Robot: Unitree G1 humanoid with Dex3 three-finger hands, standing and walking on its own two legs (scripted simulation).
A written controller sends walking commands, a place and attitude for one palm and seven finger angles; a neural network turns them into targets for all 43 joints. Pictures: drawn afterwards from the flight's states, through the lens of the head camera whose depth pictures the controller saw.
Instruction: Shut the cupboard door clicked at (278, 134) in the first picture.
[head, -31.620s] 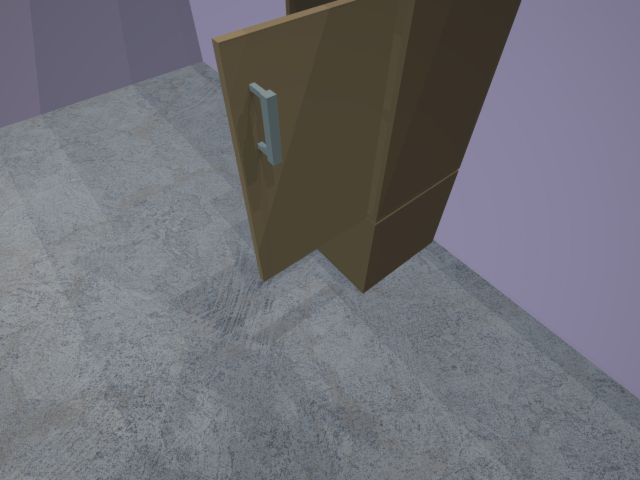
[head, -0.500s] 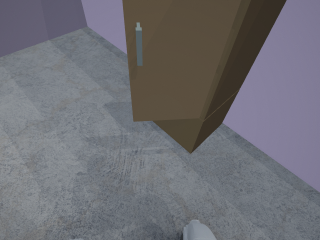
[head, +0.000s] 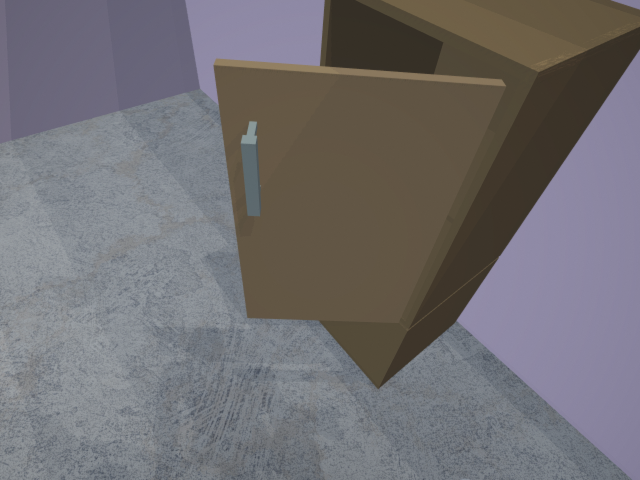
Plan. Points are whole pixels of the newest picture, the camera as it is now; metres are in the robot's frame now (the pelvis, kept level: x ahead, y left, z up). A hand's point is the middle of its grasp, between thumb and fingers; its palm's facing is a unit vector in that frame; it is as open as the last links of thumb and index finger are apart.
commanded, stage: come to a stop and stand still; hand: left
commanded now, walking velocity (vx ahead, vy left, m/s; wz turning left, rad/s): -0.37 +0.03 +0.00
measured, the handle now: (253, 170) +0.48 +0.14 +0.12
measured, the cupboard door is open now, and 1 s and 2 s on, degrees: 51 51 51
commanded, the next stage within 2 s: look again from close up in 1.26 s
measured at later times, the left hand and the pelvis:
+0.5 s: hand out of the picture +0.08 +0.20 -0.16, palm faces +0.06 -0.96 -0.26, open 7.4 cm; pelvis +0.04 +0.00 +0.01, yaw +1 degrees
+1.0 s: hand out of the picture +0.04 +0.21 -0.16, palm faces +0.01 -0.98 -0.20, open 7.4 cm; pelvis +0.01 +0.04 +0.02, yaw +0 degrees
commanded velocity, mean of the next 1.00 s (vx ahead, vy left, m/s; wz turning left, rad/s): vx -0.09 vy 0.04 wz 0.00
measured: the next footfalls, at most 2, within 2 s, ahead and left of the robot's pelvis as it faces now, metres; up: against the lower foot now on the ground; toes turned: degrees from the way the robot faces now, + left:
right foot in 0.16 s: +0.07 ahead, -0.16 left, +0.00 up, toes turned +0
left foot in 0.56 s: +0.07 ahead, +0.12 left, +0.00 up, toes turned +4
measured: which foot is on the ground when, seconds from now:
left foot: down 0.00-0.28, up 0.30-0.54, down 0.56-1.00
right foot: up 0.00-0.14, down 0.16-0.56, up 0.58-0.82, down 0.84-1.00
